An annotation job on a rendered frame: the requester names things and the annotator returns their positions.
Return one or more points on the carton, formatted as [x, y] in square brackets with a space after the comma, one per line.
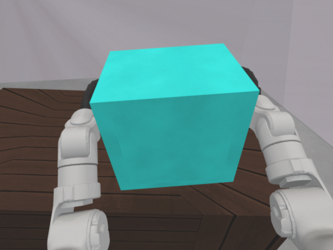
[173, 116]

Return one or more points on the robot right forearm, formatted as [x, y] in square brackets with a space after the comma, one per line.
[286, 160]

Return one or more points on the left robot hand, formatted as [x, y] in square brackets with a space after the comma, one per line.
[88, 95]

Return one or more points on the right robot hand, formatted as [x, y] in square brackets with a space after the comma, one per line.
[252, 77]

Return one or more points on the robot left forearm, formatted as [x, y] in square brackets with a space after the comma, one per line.
[77, 162]

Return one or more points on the right robot upper arm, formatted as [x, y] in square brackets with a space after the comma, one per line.
[304, 215]

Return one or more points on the left robot upper arm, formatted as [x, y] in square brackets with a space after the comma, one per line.
[80, 230]

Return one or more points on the pedestal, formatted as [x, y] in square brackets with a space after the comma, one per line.
[216, 216]

